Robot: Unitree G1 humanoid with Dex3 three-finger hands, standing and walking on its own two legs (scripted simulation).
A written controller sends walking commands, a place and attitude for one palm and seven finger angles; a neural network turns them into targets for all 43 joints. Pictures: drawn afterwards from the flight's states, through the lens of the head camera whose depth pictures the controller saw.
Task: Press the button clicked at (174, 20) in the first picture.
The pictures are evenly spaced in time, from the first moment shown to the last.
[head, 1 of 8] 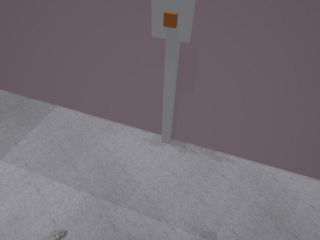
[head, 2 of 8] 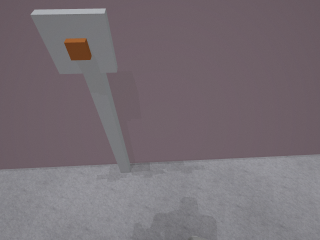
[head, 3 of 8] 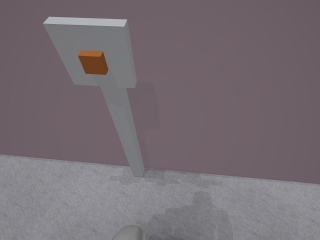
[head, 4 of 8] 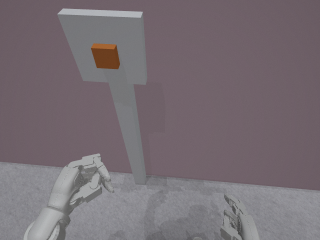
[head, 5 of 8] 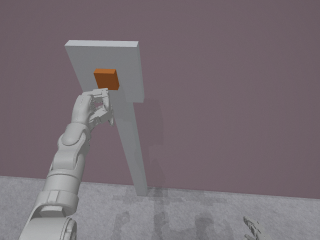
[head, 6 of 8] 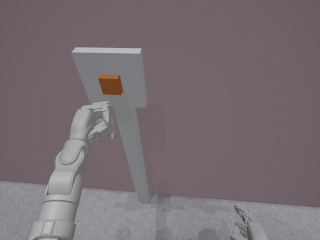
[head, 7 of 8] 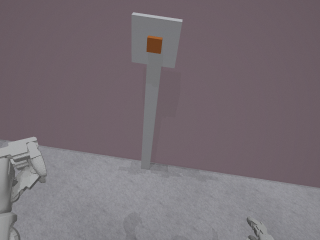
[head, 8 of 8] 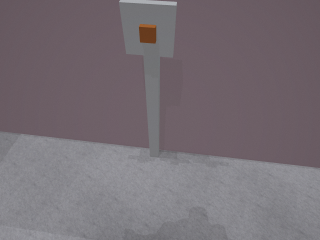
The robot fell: no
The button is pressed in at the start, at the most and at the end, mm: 0 7 0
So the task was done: yes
